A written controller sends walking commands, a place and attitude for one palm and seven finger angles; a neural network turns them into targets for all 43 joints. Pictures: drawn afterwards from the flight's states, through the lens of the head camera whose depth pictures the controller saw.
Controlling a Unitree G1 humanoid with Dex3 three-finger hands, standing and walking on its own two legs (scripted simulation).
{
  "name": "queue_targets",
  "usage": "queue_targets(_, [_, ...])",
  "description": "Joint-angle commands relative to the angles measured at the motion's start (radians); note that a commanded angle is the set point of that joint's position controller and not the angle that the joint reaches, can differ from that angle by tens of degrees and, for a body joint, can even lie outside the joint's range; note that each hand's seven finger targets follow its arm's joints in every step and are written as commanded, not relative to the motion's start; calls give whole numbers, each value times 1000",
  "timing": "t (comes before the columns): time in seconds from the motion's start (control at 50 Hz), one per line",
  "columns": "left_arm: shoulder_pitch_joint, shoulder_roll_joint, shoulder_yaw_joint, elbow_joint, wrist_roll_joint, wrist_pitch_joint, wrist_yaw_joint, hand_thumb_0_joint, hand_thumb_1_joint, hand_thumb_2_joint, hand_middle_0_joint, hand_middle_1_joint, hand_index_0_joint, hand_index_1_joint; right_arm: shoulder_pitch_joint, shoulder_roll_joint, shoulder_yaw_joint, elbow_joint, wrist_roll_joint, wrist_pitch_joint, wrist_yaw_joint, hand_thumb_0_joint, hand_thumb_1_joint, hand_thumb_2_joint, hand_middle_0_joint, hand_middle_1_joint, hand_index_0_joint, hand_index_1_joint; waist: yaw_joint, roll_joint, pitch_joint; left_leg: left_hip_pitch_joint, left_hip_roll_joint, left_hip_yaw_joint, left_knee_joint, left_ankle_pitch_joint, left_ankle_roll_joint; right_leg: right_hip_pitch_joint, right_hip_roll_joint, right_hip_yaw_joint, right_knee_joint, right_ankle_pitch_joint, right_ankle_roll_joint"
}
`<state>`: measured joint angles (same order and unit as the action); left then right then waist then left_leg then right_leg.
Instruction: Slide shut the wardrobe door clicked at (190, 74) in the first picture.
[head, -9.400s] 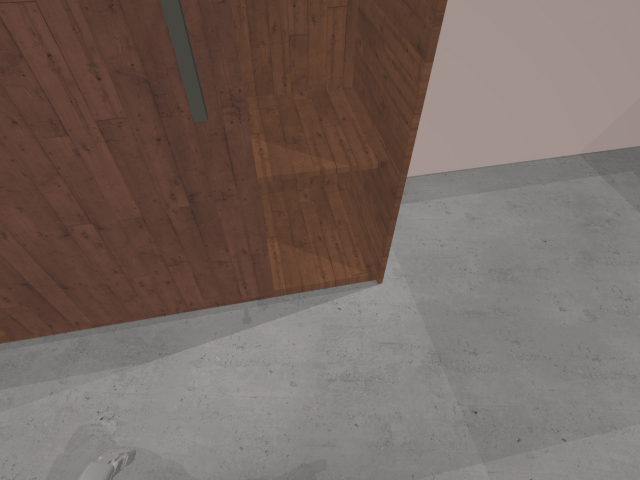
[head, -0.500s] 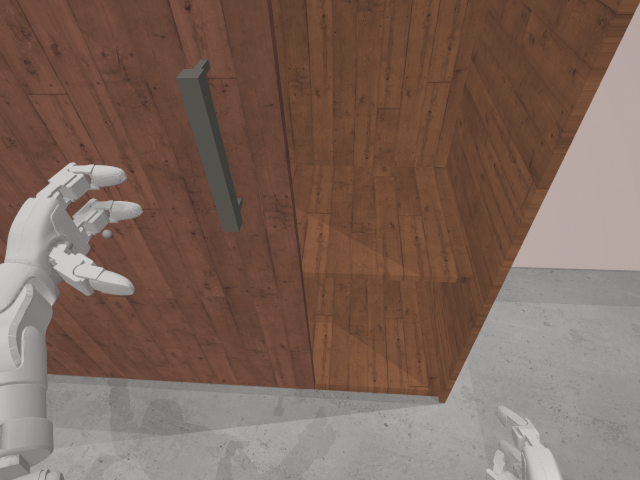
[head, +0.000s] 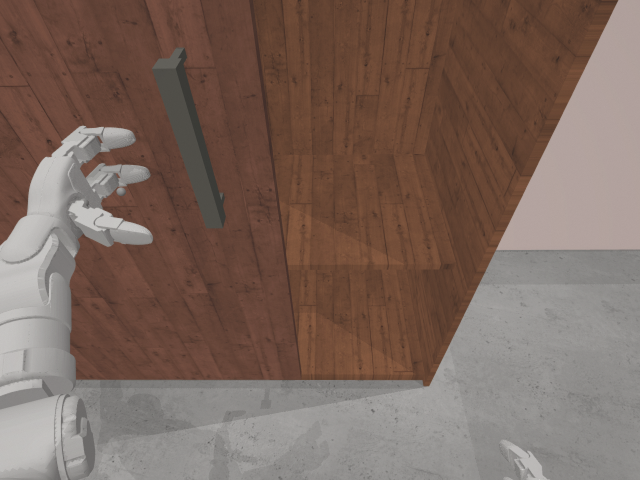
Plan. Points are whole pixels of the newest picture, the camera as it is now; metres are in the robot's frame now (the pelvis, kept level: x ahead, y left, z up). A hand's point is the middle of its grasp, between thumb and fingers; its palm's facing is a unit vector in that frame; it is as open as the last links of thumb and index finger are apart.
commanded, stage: move the hooked fingers beside the handle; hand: left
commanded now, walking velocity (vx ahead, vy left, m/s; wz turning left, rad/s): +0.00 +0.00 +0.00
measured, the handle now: (199, 147) +0.51 +0.19 +0.17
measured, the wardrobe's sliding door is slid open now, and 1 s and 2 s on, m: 0.39 0.39 0.39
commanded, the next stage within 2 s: none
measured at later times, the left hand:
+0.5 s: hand (149, 162) +0.45 +0.24 +0.18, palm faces +0.04 -1.00 +0.00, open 14.0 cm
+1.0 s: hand (142, 175) +0.44 +0.24 +0.17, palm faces +0.04 -1.00 -0.02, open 14.0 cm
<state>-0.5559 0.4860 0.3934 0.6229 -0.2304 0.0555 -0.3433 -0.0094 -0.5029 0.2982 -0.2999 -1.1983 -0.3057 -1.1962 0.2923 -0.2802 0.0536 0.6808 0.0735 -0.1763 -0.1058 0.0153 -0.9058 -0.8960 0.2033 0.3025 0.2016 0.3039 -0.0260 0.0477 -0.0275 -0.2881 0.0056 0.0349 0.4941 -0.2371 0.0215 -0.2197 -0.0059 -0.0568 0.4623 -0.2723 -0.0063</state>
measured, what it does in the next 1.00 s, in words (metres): stands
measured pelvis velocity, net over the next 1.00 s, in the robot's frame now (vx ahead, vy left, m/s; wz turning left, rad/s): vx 0.01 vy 0.00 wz -0.01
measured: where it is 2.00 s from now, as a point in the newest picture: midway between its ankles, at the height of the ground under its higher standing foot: outside the picture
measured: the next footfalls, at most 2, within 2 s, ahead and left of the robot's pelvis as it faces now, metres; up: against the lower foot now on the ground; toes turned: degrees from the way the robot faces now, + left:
none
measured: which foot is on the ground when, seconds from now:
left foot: down 0.00-1.00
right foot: down 0.00-1.00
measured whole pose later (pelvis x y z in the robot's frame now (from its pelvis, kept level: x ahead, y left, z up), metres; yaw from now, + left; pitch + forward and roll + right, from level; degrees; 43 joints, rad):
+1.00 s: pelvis +0.01 +0.00 +0.00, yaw +0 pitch +5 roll -1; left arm -0.69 0.52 0.39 0.83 -0.20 -0.03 -0.35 -0.01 -0.50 0.30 -0.30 -1.20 -0.30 -1.20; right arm 0.33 -0.29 0.02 0.66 0.07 -0.09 -0.09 0.01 -0.91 -0.90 0.20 0.30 0.20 0.30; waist -0.05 0.04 -0.05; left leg -0.36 0.01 0.04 0.54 -0.27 0.02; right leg -0.29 0.00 -0.05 0.49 -0.29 0.00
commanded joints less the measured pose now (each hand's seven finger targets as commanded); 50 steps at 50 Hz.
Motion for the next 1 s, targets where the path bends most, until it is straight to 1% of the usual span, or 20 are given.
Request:
queue_targets(0.0, [-431,317,78,-183,-10,-84,3,0,-500,300,-300,-1200,-300,-1200,-37,-143,-60,-134,-3,-41,-6,0,-900,-900,200,300,200,300,-3,15,-284,193,4,-56,-29,253,15,-6,14,15,-43,293,-15])
queue_targets(0.12, [-559,311,44,-103,-4,-121,-7,0,-500,300,-300,-1200,-300,-1200,-1,-151,-66,-108,-4,-31,-9,0,-900,-900,200,300,200,300,-33,29,-274,197,5,-57,-21,221,17,-56,17,19,-45,260,-14])
queue_targets(0.2, [-579,346,61,-5,10,-129,-8,0,-500,300,-300,-1200,-300,-1200,22,-159,-69,-97,-5,-21,-6,0,-900,-900,200,300,200,300,-32,20,-259,160,3,-54,-14,207,19,-58,15,21,-41,258,-15])
queue_targets(0.26, [-582,377,82,14,19,-143,-12,0,-500,300,-300,-1200,-300,-1200,42,-163,-74,-99,-10,-13,-3,0,-900,-900,200,300,200,300,-26,19,-317,177,4,-53,0,267,19,-39,16,22,-24,312,-15])
queue_targets(0.32, [-612,348,56,-2,18,-163,-12,0,-500,300,-300,-1200,-300,-1200,49,-159,-76,-106,-10,-5,2,0,-900,-900,200,300,200,300,-34,27,-346,196,6,-51,10,302,20,-39,18,24,-18,340,-13])
queue_targets(0.34, [-642,332,43,2,15,-169,-13,0,-500,300,-300,-1200,-300,-1200,53,-160,-77,-101,-11,-5,3,0,-900,-900,200,300,200,300,-43,18,-342,197,6,-50,13,306,20,-45,18,24,-18,348,-11])
queue_targets(0.4, [-646,396,94,103,18,-170,-8,0,-500,300,-300,-1200,-300,-1200,76,-171,-79,-84,-9,12,0,0,-900,-900,200,300,200,300,-45,-23,-298,141,7,-39,14,256,24,-56,20,28,-22,325,-7])
queue_targets(0.42, [-680,379,67,117,25,-171,-9,0,-500,300,-300,-1200,-300,-1200,77,-171,-76,-83,-10,14,0,0,-900,-900,200,300,200,300,-54,-11,-279,129,4,-40,12,246,24,-69,18,28,-21,319,-7])
queue_targets(0.46, [-696,385,62,138,42,-178,-6,0,-500,300,-300,-1200,-300,-1200,88,-170,-77,-83,-12,18,2,0,-900,-900,200,300,200,300,-53,8,-286,124,3,-42,14,244,23,-75,16,28,-16,311,-8])
queue_targets(0.54, [-641,413,93,92,47,-202,-7,0,-500,300,-300,-1200,-300,-1200,94,-169,-82,-103,-16,32,7,0,-900,-900,200,300,200,300,-33,32,-392,165,4,-36,30,321,24,-24,17,36,3,384,-9])
queue_targets(0.58, [-608,429,119,110,29,-209,-15,0,-500,300,-300,-1200,-300,-1200,104,-173,-84,-98,-18,43,7,0,-900,-900,200,300,200,300,-31,-25,-392,141,7,-30,37,338,27,9,17,32,5,423,-7])
queue_targets(0.64, [-573,475,167,79,24,-208,-28,0,-500,300,-300,-1200,-300,-1200,95,-175,-86,-115,-13,50,9,0,-900,-900,200,300,200,300,-17,-2,-397,137,5,-25,31,365,29,23,19,33,14,463,-5])
queue_targets(0.68, [-584,426,118,3,25,-212,-34,0,-500,300,-300,-1200,-300,-1200,83,-165,-85,-128,-13,50,13,0,-900,-900,200,300,200,300,-20,66,-392,169,8,-25,39,406,28,8,17,33,13,466,-10])
queue_targets(0.72, [-544,402,102,-22,30,-200,-36,0,-500,300,-300,-1200,-300,-1200,80,-164,-87,-134,-10,51,18,0,-900,-900,200,300,200,300,-23,81,-374,195,11,-35,38,421,27,-32,24,28,7,436,-9])
queue_targets(0.78, [-531,317,49,-19,-4,-172,-42,0,-500,300,-300,-1200,-300,-1200,74,-163,-89,-129,-6,55,15,0,-900,-900,200,300,200,300,-40,29,-324,188,16,-36,32,368,27,-56,28,20,-13,391,-11])
queue_targets(0.82, [-573,306,40,5,-12,-148,-42,0,-500,300,-300,-1200,-300,-1200,68,-168,-88,-119,-3,53,11,0,-900,-900,200,300,200,300,-52,32,-293,174,12,-40,23,305,24,-88,29,19,-19,349,-9])
queue_targets(0.84, [-554,326,65,37,-14,-136,-36,0,-500,300,-300,-1200,-300,-1200,73,-170,-89,-113,-3,54,8,0,-900,-900,200,300,200,300,-49,-5,-282,163,13,-44,20,283,25,-91,30,16,-21,332,-10])
queue_targets(0.88, [-583,335,57,18,-2,-135,-21,0,-500,300,-300,-1200,-300,-1200,69,-167,-85,-113,-4,55,5,0,-900,-900,200,300,200,300,-46,22,-277,155,10,-42,19,262,23,-88,25,18,-23,305,-15])
queue_targets(0.94, [-633,313,26,-69,21,-163,4,0,-500,300,-300,-1200,-300,-1200,56,-158,-84,-121,-9,44,8,0,-900,-900,200,300,200,300,-50,75,-338,221,13,-60,21,311,17,-98,24,18,-13,310,-17])
queue_targets(0.98, [-643,313,31,-107,14,-183,22,0,-500,300,-300,-1200,-300,-1200,54,-157,-81,-120,-15,41,9,0,-900,-900,200,300,200,300,-46,55,-377,247,18,-66,26,338,16,-75,25,17,-12,321,-19])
